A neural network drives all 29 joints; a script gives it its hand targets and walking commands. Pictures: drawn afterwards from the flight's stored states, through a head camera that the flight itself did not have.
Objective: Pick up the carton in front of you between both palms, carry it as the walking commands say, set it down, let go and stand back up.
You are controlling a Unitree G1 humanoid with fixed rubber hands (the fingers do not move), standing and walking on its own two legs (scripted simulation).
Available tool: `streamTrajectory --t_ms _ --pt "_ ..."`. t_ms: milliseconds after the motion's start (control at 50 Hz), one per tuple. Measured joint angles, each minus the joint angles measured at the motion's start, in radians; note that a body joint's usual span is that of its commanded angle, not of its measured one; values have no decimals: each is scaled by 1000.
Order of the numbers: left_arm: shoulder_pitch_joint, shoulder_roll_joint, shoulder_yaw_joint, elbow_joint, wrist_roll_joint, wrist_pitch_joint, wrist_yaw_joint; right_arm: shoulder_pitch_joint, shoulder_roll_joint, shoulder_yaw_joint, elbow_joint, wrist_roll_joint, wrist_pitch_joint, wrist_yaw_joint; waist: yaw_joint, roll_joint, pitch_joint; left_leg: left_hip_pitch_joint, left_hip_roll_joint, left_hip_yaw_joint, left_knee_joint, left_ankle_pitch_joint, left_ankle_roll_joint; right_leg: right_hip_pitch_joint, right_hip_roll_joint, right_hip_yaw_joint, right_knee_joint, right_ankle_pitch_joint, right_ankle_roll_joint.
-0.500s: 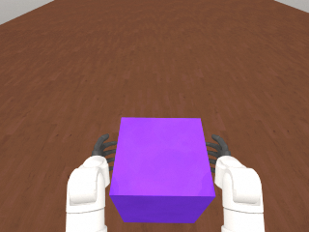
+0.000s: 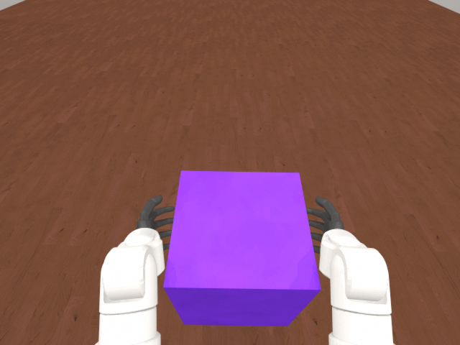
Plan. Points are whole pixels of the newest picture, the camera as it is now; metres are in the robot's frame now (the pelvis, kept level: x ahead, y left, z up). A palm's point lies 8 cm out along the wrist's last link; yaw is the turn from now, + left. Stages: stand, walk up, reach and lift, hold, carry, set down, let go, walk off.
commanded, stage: carry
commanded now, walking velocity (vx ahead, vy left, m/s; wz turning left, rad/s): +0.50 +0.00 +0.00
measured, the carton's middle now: (237, 253) +0.31 +0.00 +0.01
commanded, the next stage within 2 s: none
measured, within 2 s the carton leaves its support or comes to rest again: neither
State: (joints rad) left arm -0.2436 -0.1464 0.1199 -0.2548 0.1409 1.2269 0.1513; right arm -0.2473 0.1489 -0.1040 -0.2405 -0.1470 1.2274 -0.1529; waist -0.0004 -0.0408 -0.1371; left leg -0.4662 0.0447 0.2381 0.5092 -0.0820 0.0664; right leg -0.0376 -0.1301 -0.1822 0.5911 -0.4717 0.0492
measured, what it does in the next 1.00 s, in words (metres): walks ahead: right foot, then left foot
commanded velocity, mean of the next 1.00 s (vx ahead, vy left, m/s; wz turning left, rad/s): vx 0.45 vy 0.00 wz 0.00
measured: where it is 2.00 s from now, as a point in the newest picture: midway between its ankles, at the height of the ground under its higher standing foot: (230, 238)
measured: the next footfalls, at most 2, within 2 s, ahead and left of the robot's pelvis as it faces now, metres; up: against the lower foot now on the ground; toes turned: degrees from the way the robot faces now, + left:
right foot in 0.44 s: +0.47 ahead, -0.12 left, +0.00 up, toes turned -11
left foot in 0.94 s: +0.82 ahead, +0.10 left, +0.00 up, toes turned +14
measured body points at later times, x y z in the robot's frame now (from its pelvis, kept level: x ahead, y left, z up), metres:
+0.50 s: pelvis +0.34 -0.03 +0.00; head +0.33 -0.05 +0.45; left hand +0.63 +0.12 +0.09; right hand +0.63 -0.17 +0.08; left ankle +0.13 +0.09 -0.66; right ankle +0.43 -0.11 -0.72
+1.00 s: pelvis +0.67 +0.01 +0.00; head +0.68 +0.02 +0.45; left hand +0.97 +0.16 +0.07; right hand +0.97 -0.14 +0.08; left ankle +0.77 +0.09 -0.72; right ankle +0.47 -0.10 -0.66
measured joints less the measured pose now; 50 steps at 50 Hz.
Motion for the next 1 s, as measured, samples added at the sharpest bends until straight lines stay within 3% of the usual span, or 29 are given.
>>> streamTrajectory --t_ms 60,100,240,400,440,460,500,520,560,700,780,860,920,940,960,1000 --pt "10 1 16 31 5 3 1 -13 3 1 63 -1 -3 -2 -11 17 25 49 10 2 3 -89 8 -230 37 102 436 16 -23" --pt "13 2 9 42 3 4 3 0 0 0 65 4 -2 -4 -14 25 44 105 11 -2 -55 -90 -7 -352 48 110 524 71 -40" --pt "22 3 -24 1 0 -22 5 29 -5 -3 -9 34 -19 -19 -19 32 70 303 -1 -20 -228 -126 -24 -573 22 86 248 262 -27" --pt "16 2 -16 -61 -5 -9 6 10 -2 8 -56 23 -5 -14 -6 42 40 535 9 -33 -249 -300 -100 -505 54 -14 -108 447 -54" --pt "-1 -2 -15 -37 -5 -7 8 2 -3 -2 -50 13 3 -12 -2 59 32 536 42 -39 -105 -399 -116 -443 77 -47 -135 433 -75" --pt "-11 -4 -18 -8 -3 -16 12 -3 -2 -14 -39 11 1 -12 5 81 33 483 73 -57 49 -389 -111 -448 87 -61 -82 402 -103" --pt "-27 -8 -17 45 -1 -24 11 -2 0 -32 -14 3 2 -12 14 81 49 320 59 -146 394 -376 -96 -430 84 -68 -42 331 -137" --pt "-28 -8 -16 60 -3 -21 15 0 -1 -33 -3 2 6 -14 15 74 60 241 44 -171 523 -360 -84 -405 80 -67 -61 320 -137" --pt "-17 -6 -12 67 -8 -16 17 3 -2 -26 11 3 11 -17 15 65 80 109 35 -181 635 -297 -67 -345 80 -64 -122 315 -131" --pt "6 -1 -2 3 -31 -26 26 2 -1 6 -18 2 -9 -19 12 54 102 -130 66 -150 401 -115 -80 -146 91 -40 -306 288 -111" --pt "-3 -3 -6 -33 -31 -24 26 0 0 8 -60 4 -9 -20 2 54 85 -155 67 -119 196 -26 -86 -35 94 -33 -360 235 -86" --pt "-14 -5 -13 -28 -15 -13 20 -2 0 0 -70 9 2 -26 -4 50 57 -117 42 -72 37 52 -67 80 91 -30 -374 146 -46" --pt "-19 -6 -8 -14 -4 0 17 -12 3 -7 -45 12 11 -28 0 37 43 -30 10 -22 -57 44 -49 140 69 -21 -291 34 -12" --pt "-21 -4 -2 -6 -1 0 18 -18 4 -5 -25 12 6 -30 -3 18 42 -8 -6 -6 -51 27 -23 124 42 -21 -192 -17 -5" --pt "-24 -6 10 7 0 -3 20 -28 7 -3 6 8 -5 -32 -8 -1 47 -10 -15 7 -4 -7 3 66 12 -3 -30 -1 -7" --pt "-26 -7 27 29 4 -7 22 -46 11 -6 54 4 -15 -30 -14 2 73 8 -8 10 24 -59 27 -105 32 83 327 1 -9"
